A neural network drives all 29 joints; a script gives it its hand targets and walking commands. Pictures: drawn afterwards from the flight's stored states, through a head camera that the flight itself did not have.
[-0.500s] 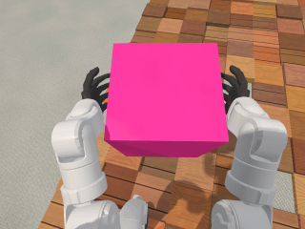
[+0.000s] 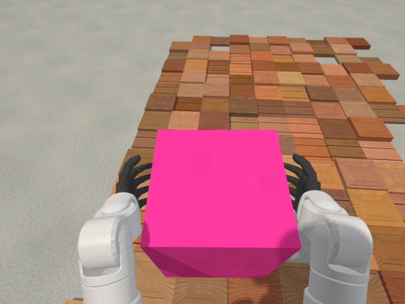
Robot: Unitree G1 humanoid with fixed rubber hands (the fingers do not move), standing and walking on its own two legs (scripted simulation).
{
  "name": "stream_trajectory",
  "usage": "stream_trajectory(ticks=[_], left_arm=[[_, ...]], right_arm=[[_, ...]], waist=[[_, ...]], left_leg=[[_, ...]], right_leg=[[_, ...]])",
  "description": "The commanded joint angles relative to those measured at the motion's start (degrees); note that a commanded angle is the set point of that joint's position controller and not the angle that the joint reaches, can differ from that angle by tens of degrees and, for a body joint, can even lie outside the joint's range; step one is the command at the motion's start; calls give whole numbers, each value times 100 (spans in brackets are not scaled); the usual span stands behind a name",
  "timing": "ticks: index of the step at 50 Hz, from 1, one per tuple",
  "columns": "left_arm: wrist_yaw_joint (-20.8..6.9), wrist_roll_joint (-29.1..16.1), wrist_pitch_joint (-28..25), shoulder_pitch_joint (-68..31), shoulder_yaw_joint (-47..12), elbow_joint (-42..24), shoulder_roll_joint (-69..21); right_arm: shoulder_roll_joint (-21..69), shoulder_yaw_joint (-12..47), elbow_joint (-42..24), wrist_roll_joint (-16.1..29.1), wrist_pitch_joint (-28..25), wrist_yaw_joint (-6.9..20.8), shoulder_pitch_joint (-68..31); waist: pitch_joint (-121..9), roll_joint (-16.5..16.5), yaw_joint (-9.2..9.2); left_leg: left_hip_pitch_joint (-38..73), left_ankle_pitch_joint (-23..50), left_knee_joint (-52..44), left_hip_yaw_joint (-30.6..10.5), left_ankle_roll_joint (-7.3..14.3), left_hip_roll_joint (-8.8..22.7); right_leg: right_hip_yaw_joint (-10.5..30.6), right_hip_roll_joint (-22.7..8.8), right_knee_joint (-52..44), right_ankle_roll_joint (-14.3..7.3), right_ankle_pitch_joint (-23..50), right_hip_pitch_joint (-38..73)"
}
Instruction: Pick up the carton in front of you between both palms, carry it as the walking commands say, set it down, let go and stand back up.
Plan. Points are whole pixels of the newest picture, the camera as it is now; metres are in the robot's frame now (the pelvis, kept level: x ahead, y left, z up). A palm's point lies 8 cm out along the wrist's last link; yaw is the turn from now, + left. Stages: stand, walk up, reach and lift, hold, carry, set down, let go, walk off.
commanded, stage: carry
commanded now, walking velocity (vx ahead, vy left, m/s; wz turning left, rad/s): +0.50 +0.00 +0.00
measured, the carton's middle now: (215, 210) +0.29 -0.01 +0.06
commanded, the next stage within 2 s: none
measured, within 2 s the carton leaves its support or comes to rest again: neither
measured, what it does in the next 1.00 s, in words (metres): climbs: left foot, then right foot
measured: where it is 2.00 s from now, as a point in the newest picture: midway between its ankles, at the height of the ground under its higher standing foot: (192, 162)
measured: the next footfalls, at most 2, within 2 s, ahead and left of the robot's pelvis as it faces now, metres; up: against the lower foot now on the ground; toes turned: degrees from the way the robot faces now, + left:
left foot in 0.36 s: +0.35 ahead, +0.15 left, +0.03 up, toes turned +7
right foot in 0.74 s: +0.59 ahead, -0.05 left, +0.02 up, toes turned -2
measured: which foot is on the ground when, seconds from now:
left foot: down 0.00-0.04, up 0.06-0.34, down 0.36-0.76, up 0.78-1.00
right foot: down 0.00-0.40, up 0.42-0.72, down 0.74-1.00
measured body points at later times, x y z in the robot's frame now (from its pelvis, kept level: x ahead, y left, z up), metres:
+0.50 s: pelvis +0.27 +0.04 +0.01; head +0.31 +0.06 +0.46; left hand +0.66 +0.20 +0.14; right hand +0.65 -0.10 +0.14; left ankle +0.31 +0.14 -0.71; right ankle +0.18 -0.08 -0.63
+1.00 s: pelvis +0.59 +0.02 +0.03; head +0.66 +0.02 +0.47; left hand +0.95 +0.22 +0.16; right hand +0.99 -0.09 +0.15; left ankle +0.61 +0.15 -0.67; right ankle +0.55 -0.05 -0.71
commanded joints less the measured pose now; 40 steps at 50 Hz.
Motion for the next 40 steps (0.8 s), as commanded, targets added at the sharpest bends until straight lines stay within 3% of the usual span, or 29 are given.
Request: stream_trajectory(ticks=[1, 2, 3, 4, 5, 6, 8, 10, 13, 15, 16, 17, 18, 19, 20, 21, 22, 23, 24, 26, 29, 34, 35, 36, 37, 38, 39, 40], left_arm=[[-759, -1734, 15, -2494, -3876, 190, -4485], [-735, -1686, -19, -2675, -3804, 340, -4293], [-719, -1740, -40, -2701, -3796, 471, -4263], [-707, -1815, -59, -2927, -3852, 436, -4297], [-696, -1929, -101, -3231, -3959, 415, -4367], [-686, -2026, -157, -3620, -4053, 398, -4389], [-671, -2165, -283, -4305, -4123, 556, -4333], [-642, -2199, -406, -4540, -4002, 930, -4222], [-540, -2130, -544, -4734, -3681, 1509, -4075], [-447, -2049, -608, -5053, -3467, 1779, -4004], [-395, -2009, -637, -5220, -3357, 1889, -3977], [-343, -2001, -658, -5420, -3263, 1974, -3961], [-288, -1989, -664, -5616, -3165, 2037, -3939], [-254, -1990, -635, -5798, -3106, 2017, -3969], [-232, -2072, -598, -6081, -3085, 1993, -3948], [-195, -2122, -602, -6238, -3067, 2065, -4060], [-152, -2104, -617, -6319, -2931, 2078, -4186], [-118, -2033, -594, -6245, -2763, 2109, -4216], [-92, -1958, -570, -6230, -2670, 2113, -4247], [-46, -1798, -521, -6193, -2552, 2032, -4219], [8, -1434, -409, -5846, -2420, 1853, -4011], [-47, -1155, -223, -5646, -2435, 1722, -3725], [-86, -1184, -194, -5686, -2476, 1727, -3714], [-130, -1225, -170, -5702, -2506, 1763, -3677], [-173, -1280, -143, -5687, -2505, 1811, -3619], [-210, -1316, -116, -5561, -2460, 1926, -3560], [-210, -1346, -128, -5733, -2494, 1956, -3456], [-242, -1473, -110, -5791, -2558, 2004, -3637]], right_arm=[[4217, 4100, -264, 1946, 47, 1068, -2875], [4090, 4096, -317, 1940, 79, 1032, -3112], [4045, 4092, -235, 1958, 82, 1011, -3288], [4109, 4057, -58, 1957, 35, 979, -3400], [4119, 3945, 76, 1906, -28, 952, -3456], [4112, 3837, 253, 1817, -102, 912, -3553], [3977, 3596, 660, 1558, -256, 795, -3743], [3818, 3384, 1047, 1348, -379, 660, -3900], [3647, 3089, 1502, 1180, -525, 491, -4172], [3549, 2953, 1698, 1197, -607, 410, -4552], [3545, 2911, 1756, 1235, -638, 384, -4837], [3566, 2874, 1840, 1282, -660, 361, -5097], [3553, 2812, 1953, 1347, -675, 336, -5272], [3451, 2704, 2085, 1375, -711, 284, -5438], [3340, 2582, 2218, 1352, -735, 245, -5436], [3424, 2530, 2196, 1392, -711, 228, -5469], [3610, 2615, 1921, 1555, -686, 229, -5731], [3775, 2758, 1721, 1740, -673, 237, -6040], [3924, 2883, 1547, 1917, -681, 256, -6349], [4143, 3013, 1255, 2189, -665, 313, -6674], [4230, 3082, 1039, 2322, -513, 395, -6523], [4174, 3179, 1238, 2299, -325, 527, -6271], [4171, 3206, 1294, 2294, -310, 540, -6294], [4173, 3244, 1369, 2286, -291, 541, -6276], [4144, 3257, 1452, 2260, -267, 531, -6250], [4086, 3221, 1520, 2205, -231, 503, -6397], [4197, 3167, 1506, 2148, -173, 483, -6333], [4130, 3123, 1493, 2073, -138, 460, -6430]], waist=[[-1757, 73, 328], [-2053, -1328, 497], [-1801, -1694, 564], [-1664, -1095, 526], [-1647, -472, 533], [-1501, -143, 491], [-1421, -231, 399], [-1298, -665, 383], [-1158, -808, 425], [-1087, -896, 469], [-1071, -950, 491], [-1061, -936, 439], [-1305, -742, 250], [-1805, 137, -52], [-2183, 1763, -346], [-2061, 1887, -348], [-2190, 1093, -279], [-2243, 392, -366], [-2232, 284, -331], [-2297, 507, -233], [-2147, 484, -265], [-1794, 804, -197], [-1842, 770, -69], [-2016, 603, 170], [-2113, 335, 463], [-2346, -304, 733], [-2678, -1779, 531], [-2641, -1924, 532]], left_leg=[[-1336, 3011, 1972, 362, -138, 504], [-2843, 1261, 3754, 322, -378, -138], [-3834, -1186, 4969, -268, -300, -336], [-4222, -1366, 5604, -756, -164, 46], [-4297, -1171, 5563, -930, -69, 263], [-4256, -938, 5227, -983, -28, 440], [-3789, -493, 4371, -798, -70, 514], [-3529, -132, 3690, -561, -133, 474], [-3065, 567, 2496, -333, -106, 452], [-2652, 329, 1688, -8, -138, 213], [-2405, 244, 1559, 345, -119, 1], [-2083, 579, 1294, 388, -76, -38], [-1263, 461, 1208, 585, -6, -222], [46, -20, 957, -409, 292, 217], [1000, -52, 311, -2738, 944, 1306], [1620, 995, 19, -3674, 1145, 1721], [1811, 1700, 417, -3402, 1211, 1786], [1742, 2292, 676, -3023, 1143, 1756], [1653, 2373, 680, -2734, 959, 1675], [1555, 2133, 572, -2352, 779, 1569], [1353, 2352, 402, -1935, 882, 1529], [616, 3174, 522, -713, 370, 975], [496, 3546, 846, -484, 228, 901], [211, 3715, 1451, -169, 44, 725], [-334, 3398, 2073, -28, -90, 566], [-1450, 1627, 2997, -53, -227, 327], [-2995, -1041, 4262, -215, -394, -343], [-3749, -1480, 5071, -523, -240, -331]], right_leg=[[709, -321, -198, -530, -226, 3105], [3087, -1658, -735, -1443, -772, 4118], [4125, -2185, -1139, -1865, -213, 4124], [3775, -2199, -912, -1876, 49, 4006], [3468, -2103, -815, -1712, 201, 3714], [3108, -2008, -868, -1487, -57, 3291], [2321, -1741, -1094, -1146, -692, 2592], [1817, -1599, -1201, -1125, -758, 2216], [1201, -1411, -1034, -1020, -521, 1928], [1046, -1338, -1031, -890, -553, 1915], [943, -1299, -900, -820, -447, 1882], [845, -1253, -667, -703, -416, 1805], [494, -960, 83, -505, -85, 1553], [-36, -487, 1409, -134, 518, 779], [9, 24, 3322, 162, -307, -378], [521, 392, 4220, 94, -2333, -1566], [988, 134, 4784, -78, -2388, -1888], [1258, -71, 4739, -155, -2001, -2036], [1301, -158, 4412, -186, -1802, -2036], [1249, -199, 3822, -145, -1604, -1879], [994, -96, 2571, -28, -1709, -1658], [280, 299, 216, -77, 209, -86], [261, 314, -186, -166, 840, 486], [120, 360, -553, -249, 1297, 1438], [117, 257, -502, -275, 1306, 2413], [1144, -483, -193, -348, 1436, 3571], [3404, -1670, -219, -1151, 1999, 4710], [3870, -1902, -299, -1473, 1467, 4913]])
